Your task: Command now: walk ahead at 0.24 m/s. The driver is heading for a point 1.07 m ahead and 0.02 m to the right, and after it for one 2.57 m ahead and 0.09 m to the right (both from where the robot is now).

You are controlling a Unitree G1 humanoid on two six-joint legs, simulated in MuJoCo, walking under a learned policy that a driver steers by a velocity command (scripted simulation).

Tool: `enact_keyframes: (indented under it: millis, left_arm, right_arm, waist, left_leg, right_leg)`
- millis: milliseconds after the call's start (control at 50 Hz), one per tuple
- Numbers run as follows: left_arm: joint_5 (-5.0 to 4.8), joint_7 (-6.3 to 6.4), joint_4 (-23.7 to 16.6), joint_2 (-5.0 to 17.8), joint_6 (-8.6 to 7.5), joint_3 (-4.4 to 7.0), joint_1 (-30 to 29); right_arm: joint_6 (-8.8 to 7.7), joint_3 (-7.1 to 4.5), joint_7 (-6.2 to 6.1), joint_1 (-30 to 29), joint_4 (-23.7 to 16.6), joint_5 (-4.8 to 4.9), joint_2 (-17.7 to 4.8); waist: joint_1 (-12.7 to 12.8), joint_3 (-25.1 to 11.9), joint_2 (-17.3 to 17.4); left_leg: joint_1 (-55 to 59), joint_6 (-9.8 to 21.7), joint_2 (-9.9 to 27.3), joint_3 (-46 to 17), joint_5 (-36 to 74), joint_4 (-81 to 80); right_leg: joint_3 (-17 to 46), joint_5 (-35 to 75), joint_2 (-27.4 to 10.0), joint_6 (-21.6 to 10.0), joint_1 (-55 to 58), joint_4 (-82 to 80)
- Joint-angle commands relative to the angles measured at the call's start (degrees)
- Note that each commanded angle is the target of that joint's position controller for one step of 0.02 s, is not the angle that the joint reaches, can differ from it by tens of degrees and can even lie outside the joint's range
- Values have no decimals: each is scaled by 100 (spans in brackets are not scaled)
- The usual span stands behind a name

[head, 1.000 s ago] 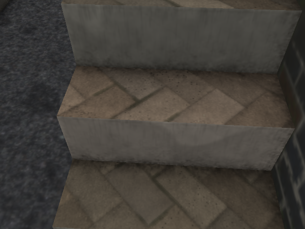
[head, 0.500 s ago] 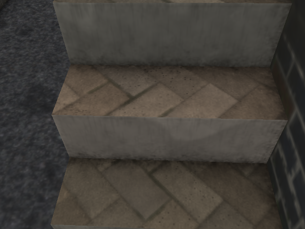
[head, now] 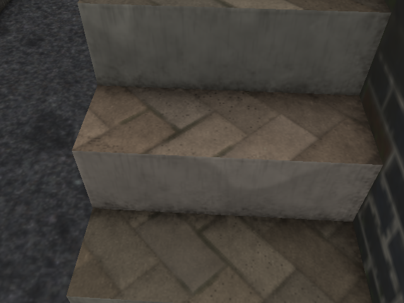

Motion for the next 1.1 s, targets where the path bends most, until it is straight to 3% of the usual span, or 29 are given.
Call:
enact_keyframes:
  millis: [20,100,160,180,220,240,300,340,360,380,400,420,440,460,480,520,540,580,640,660,700,740,780,840,920,940,980,1040,1100]
  left_arm:
    - [125,-10,-246,658,-99,169,-146]
    - [126,-52,357,681,-23,233,218]
    - [227,-255,514,-1,-48,64,56]
    - [46,-278,525,2,-107,42,-70]
    - [-67,-359,375,-64,-263,86,-1200]
    - [-100,-339,-135,241,-291,134,-2239]
    - [77,-168,-1094,-416,-3,-184,-2136]
    - [-190,-123,-1336,-165,115,-97,-1890]
    - [-164,-49,-1819,144,239,-30,-2945]
    - [-300,47,-2067,69,420,-139,-3459]
    - [-220,-36,-1756,-141,566,-305,-2585]
    - [-158,22,-1376,-113,685,-358,-1638]
    - [-135,13,-887,342,523,-119,-830]
    - [-291,39,-756,644,473,38,-716]
    - [-234,-18,-633,837,533,186,-600]
    - [43,-36,-133,833,671,306,-199]
    - [-210,847,-52,906,405,281,-1082]
    - [-393,1201,-50,1001,223,354,-1676]
    - [-385,961,334,237,28,246,-1483]
    - [122,149,462,-321,-212,-93,-1729]
    - [108,-79,1255,-402,-368,-55,-478]
    - [68,-147,1485,-194,-328,-35,-359]
    - [97,-179,1608,483,-243,151,7]
    - [203,-137,1758,193,-358,125,488]
    - [480,-5,2389,-41,-355,-29,1771]
    - [-492,592,1164,176,-449,254,414]
    - [-455,921,812,220,-566,249,93]
    - [-308,1052,840,71,-694,274,997]
    - [-353,1196,513,744,-715,634,576]
  right_arm:
    - [-117,-136,-167,196,-170,28,-481]
    - [-310,-92,-399,1322,222,82,-96]
    - [-242,-318,-412,3160,852,78,-869]
    - [-78,-400,-351,4087,1084,12,-1139]
    - [107,-298,-284,3626,1100,-493,-1077]
    - [153,-200,-176,3157,1021,-582,-784]
    - [-80,139,-103,1718,1083,-591,241]
    - [-347,-63,-197,-487,53,-705,-605]
    - [-428,-167,-190,49,51,-371,-1028]
    - [-375,-244,-73,1193,566,-184,-1327]
    - [-190,-297,97,1532,706,-155,-1764]
    - [-58,-221,297,1626,582,-451,-1597]
    - [-171,-255,426,1967,645,-170,-1479]
    - [-233,-183,462,2153,566,-243,-1288]
    - [-165,-109,440,1988,591,-294,-1170]
    - [91,-92,393,1594,610,-388,-975]
    - [-103,-570,70,391,-230,575,-730]
    - [-141,-463,53,113,-572,74,-345]
    - [-38,-312,6,499,-808,-230,176]
    - [45,-150,-106,-49,-646,412,-349]
    - [57,-32,-239,-17,-1007,200,-196]
    - [170,95,-318,-83,-1123,-23,-173]
    - [207,176,-254,-648,-1073,87,-248]
    - [242,248,-316,-847,-887,-191,-157]
    - [156,448,-419,-2114,-1278,-157,-112]
    - [22,237,-39,-2037,-1848,-393,749]
    - [37,76,85,-2016,-2025,-190,431]
    - [291,-30,-125,-2461,-2632,-222,221]
    - [229,-18,-48,-2261,-3122,-330,213]
  waist:
    - [8,629,-513]
    - [-51,302,-173]
    - [-673,-70,1038]
    - [-1098,40,1446]
    - [-1155,423,965]
    - [-1101,207,428]
    - [438,251,-151]
    - [1270,176,-231]
    - [989,-33,-233]
    - [700,146,626]
    - [915,142,1311]
    - [812,-61,1258]
    - [670,-654,1462]
    - [775,-1146,1480]
    - [1085,-1414,1179]
    - [1207,-1391,47]
    - [535,-1463,-1660]
    - [-39,-717,-1046]
    - [-554,153,28]
    - [47,541,-1231]
    - [1,-308,-158]
    - [-171,-897,-50]
    - [204,-745,-632]
    - [478,-435,-575]
    - [840,296,-735]
    - [-33,760,71]
    - [-131,805,-259]
    - [331,898,-658]
    - [298,186,-894]
  left_leg:
    - [-347,408,-4,-124,-703,-396]
    - [329,712,-39,-211,1936,-133]
    - [2212,1957,1429,-2333,4945,-1253]
    - [2481,2800,2505,-3516,5200,-1685]
    - [2515,2361,2275,-3243,3300,-1500]
    - [2866,2248,2288,-3006,4136,-1344]
    - [883,1198,1577,-1051,3352,-2082]
    - [-2711,662,459,229,1492,-3311]
    - [-3580,1057,660,-449,1796,-3927]
    - [-2702,1337,1233,-1083,2832,-3999]
    - [-1145,1789,1798,-1127,5327,-3449]
    - [165,1919,2034,-1043,6644,-2771]
    - [813,2119,1981,-611,8587,-2226]
    - [384,1907,1477,-128,10077,-1425]
    - [-277,1841,1191,9,10531,-643]
    - [-1639,1346,699,-3,7309,924]
    - [-671,530,-306,-82,3702,3022]
    - [-1969,84,-940,-1741,2372,6627]
    - [-3138,18,-1283,-1996,2442,7621]
    - [-5169,828,-991,-2710,1928,7310]
    - [-5911,920,-690,-1941,1329,6994]
    - [-5623,531,1,-1323,1395,6156]
    - [-4959,196,178,-525,390,6994]
    - [-5801,224,329,-669,627,8047]
    - [-8861,753,404,-917,-259,8799]
    - [-6816,287,471,-621,198,8496]
    - [-5995,0,296,-588,540,8782]
    - [-6847,-254,415,-148,-155,8005]
    - [-6122,8,535,-789,-1184,5838]
  right_leg:
    - [706,-735,-570,-1074,-644,-1126]
    - [523,1079,-641,-1263,-679,-399]
    - [-446,330,217,-641,-2715,2959]
    - [-83,-495,423,-603,-3778,5790]
    - [1198,-644,882,-1165,-6686,11222]
    - [1338,-771,1045,-1487,-7645,11676]
    - [1029,-1526,221,-2045,-6763,10082]
    - [22,-471,-37,-1711,-3221,7181]
    - [-446,-1002,90,-1072,-2125,5948]
    - [-233,-2716,486,-770,-3140,5775]
    - [-695,-3561,838,-423,-4122,5612]
    - [-536,-2626,838,-464,-4906,5151]
    - [-805,-1462,1315,-451,-4160,5226]
    - [-167,-1135,1242,-798,-3582,4747]
    - [215,-1148,1135,-1107,-2752,3868]
    - [1481,-390,606,-1450,-1764,2168]
    - [4469,-3424,-381,-1403,-1709,-175]
    - [5066,-3498,-612,-1054,-2043,-837]
    - [3454,-2219,-650,-546,-2131,131]
    - [1619,-1122,36,-1019,-2127,1216]
    - [1876,193,-147,-1032,-897,568]
    - [2011,141,-460,-1000,-1036,4]
    - [2205,-359,-753,-1201,-2132,-824]
    - [2586,-319,-879,-1279,-1326,-749]
    - [3342,-616,-1211,-1664,1072,-928]
    - [3034,-868,-1303,-1240,-616,-1495]
    - [2412,-489,-1185,-1260,-1158,-1789]
    - [2170,527,-1066,-1593,761,-1955]
    - [1709,2605,-1276,-1126,1874,-1533]
Keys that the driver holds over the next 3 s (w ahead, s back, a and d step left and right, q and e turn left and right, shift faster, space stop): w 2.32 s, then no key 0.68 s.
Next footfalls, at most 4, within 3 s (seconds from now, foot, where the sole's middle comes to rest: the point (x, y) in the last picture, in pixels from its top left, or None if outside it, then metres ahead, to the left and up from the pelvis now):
0.42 right None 0.20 -0.13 -0.55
1.14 left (123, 287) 0.39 0.21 -0.34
1.88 right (332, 134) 0.66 -0.24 -0.12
2.52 left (138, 118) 0.70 0.19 -0.12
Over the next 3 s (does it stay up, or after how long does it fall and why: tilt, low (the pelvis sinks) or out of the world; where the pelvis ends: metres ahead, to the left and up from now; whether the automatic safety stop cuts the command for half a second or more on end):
stays up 0.77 0.03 0.72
